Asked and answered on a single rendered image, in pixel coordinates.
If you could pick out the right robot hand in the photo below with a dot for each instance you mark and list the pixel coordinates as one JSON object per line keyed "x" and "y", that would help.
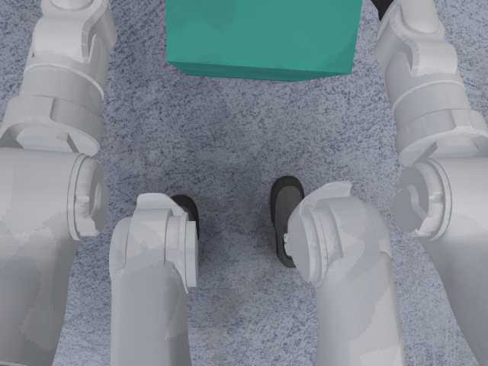
{"x": 382, "y": 6}

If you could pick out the carton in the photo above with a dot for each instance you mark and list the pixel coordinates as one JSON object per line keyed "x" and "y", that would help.
{"x": 276, "y": 40}

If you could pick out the robot left upper arm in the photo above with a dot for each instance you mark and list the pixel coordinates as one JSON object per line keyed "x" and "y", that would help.
{"x": 49, "y": 202}

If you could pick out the robot left thigh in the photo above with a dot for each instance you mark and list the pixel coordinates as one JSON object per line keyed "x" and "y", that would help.
{"x": 149, "y": 301}

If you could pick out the robot right forearm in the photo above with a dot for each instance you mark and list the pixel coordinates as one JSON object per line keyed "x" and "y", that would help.
{"x": 427, "y": 95}

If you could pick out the robot right upper arm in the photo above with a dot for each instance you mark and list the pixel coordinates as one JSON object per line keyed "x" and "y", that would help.
{"x": 444, "y": 203}

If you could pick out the robot left shin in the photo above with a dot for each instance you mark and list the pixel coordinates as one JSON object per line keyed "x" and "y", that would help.
{"x": 118, "y": 246}

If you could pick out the robot left forearm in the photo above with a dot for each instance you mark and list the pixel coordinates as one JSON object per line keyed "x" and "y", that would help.
{"x": 59, "y": 104}

